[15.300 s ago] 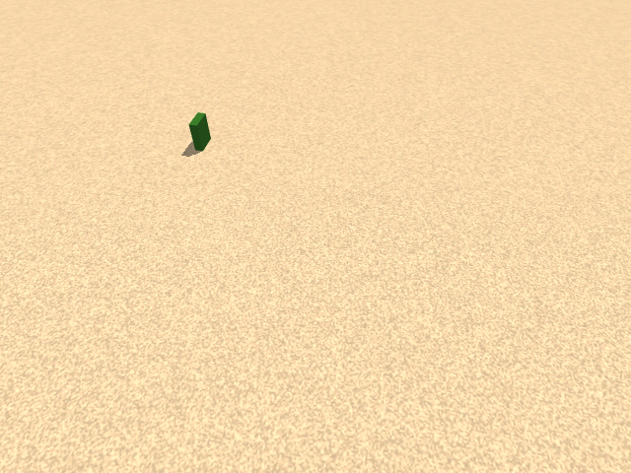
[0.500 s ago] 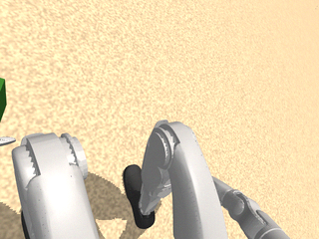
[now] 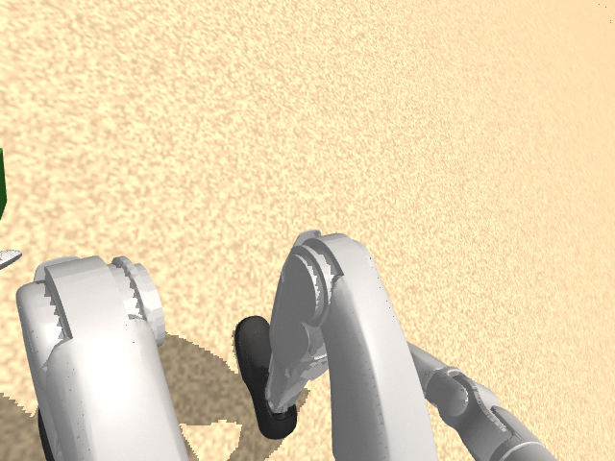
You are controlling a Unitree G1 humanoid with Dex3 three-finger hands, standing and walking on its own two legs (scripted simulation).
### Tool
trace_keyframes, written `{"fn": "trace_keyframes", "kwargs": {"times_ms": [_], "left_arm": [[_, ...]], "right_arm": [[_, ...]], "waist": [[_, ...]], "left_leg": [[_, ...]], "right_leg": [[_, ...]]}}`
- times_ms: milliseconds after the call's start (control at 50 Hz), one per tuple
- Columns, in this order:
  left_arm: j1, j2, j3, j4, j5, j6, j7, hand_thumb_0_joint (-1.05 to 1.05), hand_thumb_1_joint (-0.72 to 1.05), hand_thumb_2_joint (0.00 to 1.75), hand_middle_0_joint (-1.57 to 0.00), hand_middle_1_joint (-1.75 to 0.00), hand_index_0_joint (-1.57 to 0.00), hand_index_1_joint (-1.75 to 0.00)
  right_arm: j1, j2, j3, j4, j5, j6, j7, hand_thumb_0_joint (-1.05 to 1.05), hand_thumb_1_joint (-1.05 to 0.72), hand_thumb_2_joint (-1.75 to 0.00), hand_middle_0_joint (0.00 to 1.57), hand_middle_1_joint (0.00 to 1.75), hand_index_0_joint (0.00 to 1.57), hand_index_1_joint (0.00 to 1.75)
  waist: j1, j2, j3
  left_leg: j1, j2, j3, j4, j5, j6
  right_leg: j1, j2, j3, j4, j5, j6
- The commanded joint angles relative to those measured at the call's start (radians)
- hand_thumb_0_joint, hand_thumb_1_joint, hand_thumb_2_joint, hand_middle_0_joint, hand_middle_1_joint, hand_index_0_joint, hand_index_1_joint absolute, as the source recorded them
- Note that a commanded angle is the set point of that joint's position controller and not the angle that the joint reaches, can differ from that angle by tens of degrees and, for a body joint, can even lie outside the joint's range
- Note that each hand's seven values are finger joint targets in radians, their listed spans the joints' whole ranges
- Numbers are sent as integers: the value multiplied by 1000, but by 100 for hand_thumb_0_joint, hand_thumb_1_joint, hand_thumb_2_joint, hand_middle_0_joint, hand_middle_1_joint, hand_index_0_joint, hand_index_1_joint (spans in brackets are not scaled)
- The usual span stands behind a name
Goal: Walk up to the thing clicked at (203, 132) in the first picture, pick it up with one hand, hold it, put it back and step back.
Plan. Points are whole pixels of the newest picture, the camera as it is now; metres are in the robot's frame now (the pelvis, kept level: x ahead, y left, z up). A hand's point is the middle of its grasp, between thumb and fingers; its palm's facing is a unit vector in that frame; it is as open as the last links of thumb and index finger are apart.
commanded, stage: close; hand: left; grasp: from the side
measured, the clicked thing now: out of the picture +0.41 +0.28 -0.20
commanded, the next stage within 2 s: settle in 1.10 s
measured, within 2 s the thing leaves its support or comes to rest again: leaves its support in 1.62 s
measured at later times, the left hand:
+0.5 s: hand out of the picture +0.38 +0.31 -0.16, palm faces +0.47 -0.88 +0.02, open 11.9 cm
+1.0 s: hand out of the picture +0.38 +0.31 -0.16, palm faces +0.47 -0.88 +0.01, open 9.0 cm
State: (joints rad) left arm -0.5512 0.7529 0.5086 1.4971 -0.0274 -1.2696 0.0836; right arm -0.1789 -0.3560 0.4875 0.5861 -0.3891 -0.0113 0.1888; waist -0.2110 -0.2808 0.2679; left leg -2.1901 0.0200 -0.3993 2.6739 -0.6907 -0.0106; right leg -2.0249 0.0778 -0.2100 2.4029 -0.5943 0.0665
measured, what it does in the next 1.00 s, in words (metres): stands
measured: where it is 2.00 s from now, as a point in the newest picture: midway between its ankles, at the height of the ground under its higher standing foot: (192, 436)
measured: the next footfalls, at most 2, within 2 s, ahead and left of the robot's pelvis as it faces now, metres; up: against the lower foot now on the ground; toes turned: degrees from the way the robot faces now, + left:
none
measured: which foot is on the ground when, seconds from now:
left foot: down 0.00-1.00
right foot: down 0.00-1.00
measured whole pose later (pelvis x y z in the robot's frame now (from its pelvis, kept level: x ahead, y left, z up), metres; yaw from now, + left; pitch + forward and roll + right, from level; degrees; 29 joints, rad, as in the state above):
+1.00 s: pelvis +0.00 +0.00 +0.00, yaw +0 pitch +9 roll -18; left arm -0.56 0.78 0.50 1.47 -0.05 -1.23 0.06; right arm -0.19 -0.35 0.49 0.57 -0.38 0.00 0.19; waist -0.19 -0.29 0.26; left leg -2.19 0.02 -0.39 2.68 -0.69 0.00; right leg -2.02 0.08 -0.21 2.40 -0.60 0.06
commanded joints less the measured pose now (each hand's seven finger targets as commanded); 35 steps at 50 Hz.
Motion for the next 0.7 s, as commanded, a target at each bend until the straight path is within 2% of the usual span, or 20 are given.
{"fn": "trace_keyframes", "kwargs": {"times_ms": [0, 40, 80, 100, 140, 160, 180, 240, 280, 320, 340, 400, 460, 500, 520, 580, 620, 640, 660, 680], "left_arm": [[-242, 176, 28, -129, -21, -11, 21, 0, 2, 53, -41, -40, -40, -42], [-250, 182, 31, -132, -20, -11, 22, 0, 3, 55, -43, -42, -42, -44], [-257, 133, -5, -136, -20, -10, 18, 0, 5, 56, -45, -45, -44, -46], [-245, 177, 27, -133, -18, -9, 22, 0, 6, 57, -47, -46, -46, -47], [-253, 157, 8, -135, -18, -6, 18, 0, 4, 56, -47, -45, -46, -46], [-231, 193, 44, -134, -23, -6, 21, 0, 5, 58, -47, -46, -46, -48], [-239, 200, 41, -142, -23, -7, 22, 0, 4, 59, -47, -47, -46, -48], [-253, 138, 0, -142, -27, -2, 14, 0, 5, 61, -50, -50, -49, -52], [-245, 189, 27, -145, -20, -1, 11, 0, 9, 63, -51, -51, -50, -52], [-254, 162, 8, -149, -20, -1, 6, 0, 9, 63, -52, -52, -51, -53], [-236, 185, 32, -145, -23, 1, 7, 0, 9, 64, -53, -53, -52, -55], [-236, 130, -2, -140, -30, 1, -2, 0, 13, 67, -58, -58, -57, -59], [-233, 162, 9, -149, -21, 4, -3, 0, 17, 70, -60, -60, -59, -61], [-256, 113, -27, -150, -24, 6, -7, 0, 16, 71, -61, -62, -60, -63], [-246, 146, -3, -150, -23, 9, -4, 0, 16, 72, -61, -62, -60, -63], [-240, 136, -12, -166, -27, 8, -7, 0, 19, 74, -64, -64, -63, -65], [-248, 118, -27, -137, -24, 14, -7, 0, 20, 76, -69, -68, -68, -69], [-253, 150, -5, -162, -23, 9, -4, 0, 22, 77, -69, -69, -68, -70], [-251, 146, -18, -152, -16, 12, -5, 0, 20, 76, -69, -68, -68, -69], [-269, 128, -30, -156, -18, 10, -7, 0, 20, 76, -69, -68, -69, -69]], "right_arm": [[-8, -363, -127, -32, 0, 13, -21, 0, -87, -90, 20, 30, 20, 30], [-3, -364, -126, -29, -2, 16, -21, 0, -86, -90, 20, 30, 20, 30], [-13, -359, -124, -40, 1, 13, -18, 0, -87, -90, 20, 30, 20, 30], [-8, -366, -128, -32, 2, 15, -20, 0, -87, -90, 20, 30, 20, 30], [-19, -363, -128, -43, 3, 15, -19, 0, -87, -90, 20, 30, 20, 30], [-3, -369, -133, -33, 3, 17, -20, 0, -86, -90, 20, 30, 20, 30], [-3, -365, -128, -37, 1, 17, -21, 0, -86, -90, 20, 30, 20, 30], [-18, -359, -127, -48, 6, 17, -19, 0, -87, -90, 20, 30, 20, 30], [-7, -369, -133, -40, 7, 17, -23, 0, -86, -89, 20, 30, 20, 30], [-16, -361, -130, -47, 6, 17, -22, 0, -86, -89, 20, 30, 20, 30], [-8, -366, -131, -39, 4, 18, -25, 0, -87, -90, 20, 30, 20, 30], [-13, -362, -127, -42, 6, 20, -21, 0, -86, -89, 20, 30, 20, 30], [-10, -367, -133, -43, 6, 21, -22, 0, -86, -89, 20, 30, 20, 30], [-15, -362, -130, -44, 6, 18, -19, 0, -86, -89, 20, 30, 20, 30], [-11, -367, -134, -39, 6, 17, -20, 0, -86, -89, 20, 30, 20, 30], [-8, -364, -133, -42, 7, 19, -19, 0, -86, -89, 20, 30, 20, 30], [0, -361, -129, -31, 9, 22, -19, 0, -86, -89, 20, 30, 20, 30], [-9, -366, -130, -42, 7, 22, -21, 0, -86, -89, 20, 30, 20, 30], [-6, -362, -129, -34, 8, 24, -20, 0, -86, -89, 20, 30, 20, 30], [-10, -362, -129, -36, 7, 26, -20, 0, -86, -89, 20, 30, 20, 30]], "waist": [[-116, 483, -456], [-121, 490, -446], [-131, 491, -432], [-123, 489, -436], [-127, 475, -426], [-114, 481, -437], [-115, 476, -450], [-123, 478, -420], [-121, 480, -438], [-121, 483, -429], [-116, 483, -445], [-122, 485, -432], [-118, 493, -436], [-133, 481, -421], [-123, 476, -432], [-116, 496, -451], [-127, 495, -430], [-120, 495, -443], [-116, 506, -438], [-129, 506, -430]], "left_leg": [[321, 54, 96, -367, -26, -21], [314, 54, 96, -369, -26, -21], [316, 54, 93, -375, -28, -23], [310, 55, 91, -376, -29, -22], [297, 54, 94, -370, -58, -18], [301, 54, 100, -367, -49, -16], [295, 52, 103, -363, -47, -14], [303, 55, 94, -376, -67, -17], [309, 58, 95, -371, -54, -17], [307, 55, 95, -370, -45, -19], [315, 58, 95, -367, -38, -18], [321, 57, 90, -370, -27, -23], [319, 57, 88, -377, -38, -23], [313, 54, 85, -377, -43, -23], [319, 55, 86, -375, -38, -21], [333, 56, 89, -372, -15, -25], [335, 57, 80, -383, -21, -29], [337, 59, 77, -382, -16, -28], [346, 59, 79, -383, -11, -30], [346, 59, 76, -384, -20, -30]], "right_leg": [[157, 26, -149, -156, 57, -64], [157, 25, -151, -154, 57, -65], [157, 22, -154, -153, 57, -64], [156, 23, -154, -152, 56, -64], [151, 23, -152, -158, 33, -61], [160, 23, -145, -157, 41, -63], [170, 26, -145, -163, 40, -64], [142, 24, -149, -158, 22, -64], [148, 27, -147, -157, 38, -64], [149, 22, -148, -150, 42, -64], [152, 26, -147, -150, 49, -65], [143, 22, -152, -144, 58, -64], [140, 23, -153, -143, 47, -67], [141, 21, -156, -147, 47, -65], [137, 23, -153, -148, 50, -65], [147, 23, -151, -143, 66, -67], [136, 20, -154, -141, 57, -67], [133, 22, -155, -138, 61, -67], [130, 19, -151, -136, 63, -69], [123, 19, -155, -136, 57, -68]]}}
